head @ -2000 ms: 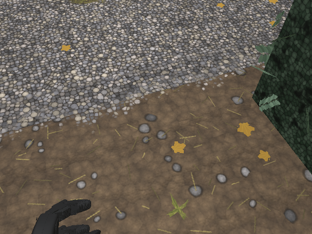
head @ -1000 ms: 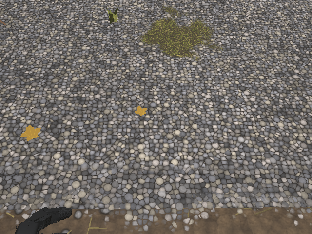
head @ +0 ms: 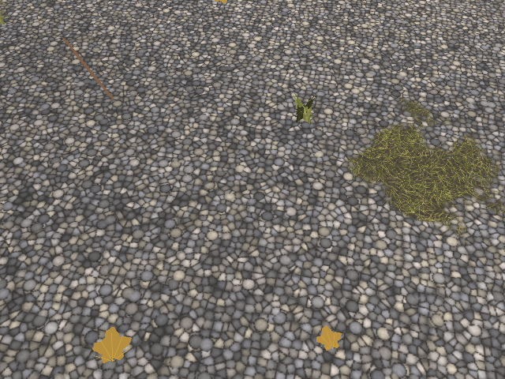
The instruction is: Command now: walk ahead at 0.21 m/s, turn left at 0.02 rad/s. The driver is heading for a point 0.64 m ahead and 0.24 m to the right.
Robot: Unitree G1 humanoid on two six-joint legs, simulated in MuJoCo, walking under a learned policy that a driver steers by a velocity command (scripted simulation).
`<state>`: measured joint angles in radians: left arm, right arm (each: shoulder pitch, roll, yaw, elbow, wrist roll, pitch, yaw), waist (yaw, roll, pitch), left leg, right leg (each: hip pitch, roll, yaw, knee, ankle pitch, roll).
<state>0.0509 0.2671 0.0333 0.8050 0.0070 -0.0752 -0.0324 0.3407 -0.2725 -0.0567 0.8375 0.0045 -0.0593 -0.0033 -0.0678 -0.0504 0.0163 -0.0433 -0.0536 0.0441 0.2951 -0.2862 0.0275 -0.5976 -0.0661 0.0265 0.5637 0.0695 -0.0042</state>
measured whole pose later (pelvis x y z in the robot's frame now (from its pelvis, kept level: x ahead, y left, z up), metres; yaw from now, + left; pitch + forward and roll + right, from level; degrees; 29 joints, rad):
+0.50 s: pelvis +0.11 -0.01 -0.01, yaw +0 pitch +0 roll +0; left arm 0.13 0.22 0.03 0.93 0.01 0.00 0.01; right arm 0.26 -0.23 -0.04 0.94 -0.02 0.00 -0.04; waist 0.01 -0.02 0.01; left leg -0.24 0.04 -0.01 0.54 -0.30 -0.04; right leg -0.33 0.01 -0.03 0.49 -0.16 -0.02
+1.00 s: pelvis +0.27 -0.09 +0.01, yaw -14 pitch +2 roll +1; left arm 0.31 0.24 0.06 0.87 -0.01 -0.06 -0.01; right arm 0.13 -0.29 -0.07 0.84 0.00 -0.12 -0.01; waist 0.04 0.02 0.00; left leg -0.57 0.07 -0.02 1.04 -0.25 -0.01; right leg -0.18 0.07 0.03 0.40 -0.24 -0.09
